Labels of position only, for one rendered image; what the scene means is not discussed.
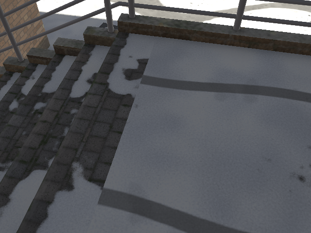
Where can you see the stairs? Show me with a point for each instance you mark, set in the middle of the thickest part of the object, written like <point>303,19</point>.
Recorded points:
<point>37,108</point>

